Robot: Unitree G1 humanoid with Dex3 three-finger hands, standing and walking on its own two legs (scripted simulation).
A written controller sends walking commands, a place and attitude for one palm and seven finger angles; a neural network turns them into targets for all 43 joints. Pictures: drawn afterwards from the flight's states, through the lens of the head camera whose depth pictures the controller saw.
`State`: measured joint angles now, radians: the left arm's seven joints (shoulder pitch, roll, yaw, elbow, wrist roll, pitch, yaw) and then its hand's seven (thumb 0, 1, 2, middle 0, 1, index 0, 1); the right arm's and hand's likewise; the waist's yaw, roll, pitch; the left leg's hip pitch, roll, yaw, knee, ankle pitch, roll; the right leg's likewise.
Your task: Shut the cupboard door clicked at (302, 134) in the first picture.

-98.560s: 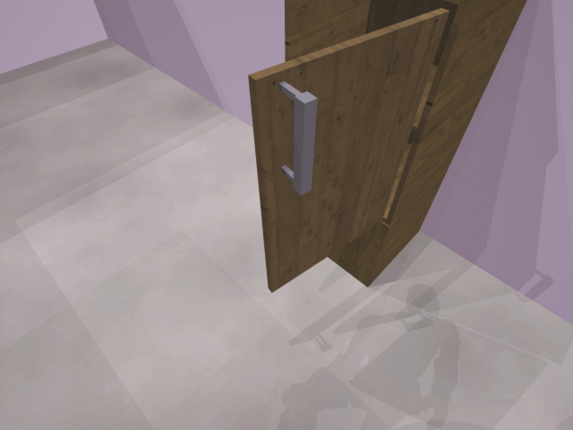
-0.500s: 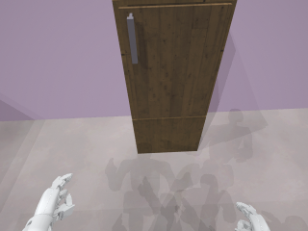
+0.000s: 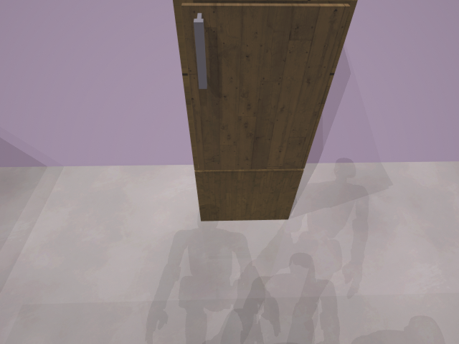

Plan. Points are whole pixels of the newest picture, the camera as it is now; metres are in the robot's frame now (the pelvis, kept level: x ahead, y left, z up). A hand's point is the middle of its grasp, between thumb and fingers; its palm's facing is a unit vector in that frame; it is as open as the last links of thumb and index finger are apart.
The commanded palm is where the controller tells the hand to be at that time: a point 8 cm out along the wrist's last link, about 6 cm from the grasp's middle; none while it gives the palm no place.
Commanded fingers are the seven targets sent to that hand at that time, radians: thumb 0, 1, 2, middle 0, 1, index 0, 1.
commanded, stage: let the arm hang, fingers relaxed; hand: left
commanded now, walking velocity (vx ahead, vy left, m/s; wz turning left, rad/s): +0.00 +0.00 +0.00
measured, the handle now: (201, 52) +0.76 +0.12 +0.14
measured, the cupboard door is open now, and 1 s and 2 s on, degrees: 0 0 0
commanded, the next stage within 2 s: look to check the result in 0.44 s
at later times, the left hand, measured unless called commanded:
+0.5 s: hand out of the picture +0.01 +0.17 -0.18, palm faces +0.00 -0.98 -0.19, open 7.4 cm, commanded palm none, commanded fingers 0.00 0.90 0.90 -0.20 -0.30 -0.20 -0.30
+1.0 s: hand out of the picture +0.01 +0.17 -0.17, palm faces +0.02 -0.97 -0.23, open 7.4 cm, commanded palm none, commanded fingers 0.00 0.90 0.90 -0.20 -0.30 -0.20 -0.30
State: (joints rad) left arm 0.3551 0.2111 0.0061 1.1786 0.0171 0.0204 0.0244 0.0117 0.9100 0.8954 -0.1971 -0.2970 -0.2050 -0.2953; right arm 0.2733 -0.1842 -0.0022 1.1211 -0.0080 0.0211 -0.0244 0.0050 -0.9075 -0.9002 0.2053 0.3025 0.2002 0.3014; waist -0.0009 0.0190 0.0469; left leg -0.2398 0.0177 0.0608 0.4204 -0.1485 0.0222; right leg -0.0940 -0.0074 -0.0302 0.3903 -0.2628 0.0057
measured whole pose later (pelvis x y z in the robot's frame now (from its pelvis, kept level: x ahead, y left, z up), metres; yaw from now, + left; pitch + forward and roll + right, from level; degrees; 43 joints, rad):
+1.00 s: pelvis +0.02 -0.02 +0.00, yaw +0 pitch -2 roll +0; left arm 0.27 0.18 0.01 1.15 0.02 0.00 0.03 0.01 0.90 0.90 -0.20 -0.30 -0.20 -0.30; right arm 0.21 -0.20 0.00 1.12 -0.01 0.01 -0.03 0.00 -0.91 -0.90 0.20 0.30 0.20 0.30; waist 0.00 0.01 0.03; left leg -0.20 0.03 0.05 0.38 -0.15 -0.01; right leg -0.05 0.01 -0.03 0.35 -0.27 -0.02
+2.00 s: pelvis +0.04 -0.03 +0.00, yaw +0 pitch -1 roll +0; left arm 0.26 0.19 0.01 1.15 0.02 -0.01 0.03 0.01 0.90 0.90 -0.20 -0.30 -0.21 -0.30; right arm 0.20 -0.20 0.01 1.13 -0.01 0.01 -0.03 0.00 -0.91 -0.90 0.20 0.30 0.20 0.30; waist 0.00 0.00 0.04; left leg -0.17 0.04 0.05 0.37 -0.18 -0.02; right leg -0.01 0.02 -0.04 0.31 -0.28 -0.03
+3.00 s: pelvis +0.04 -0.03 +0.00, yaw +0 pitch -1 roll +0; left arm 0.27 0.18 0.01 1.15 0.02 -0.01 0.03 0.01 0.90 0.90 -0.20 -0.30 -0.21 -0.30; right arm 0.22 -0.20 0.01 1.13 -0.01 0.00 -0.04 0.00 -0.91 -0.90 0.20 0.30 0.20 0.30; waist 0.00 0.01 0.04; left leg -0.16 0.04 0.05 0.36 -0.18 -0.02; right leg 0.00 0.02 -0.03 0.31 -0.28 -0.03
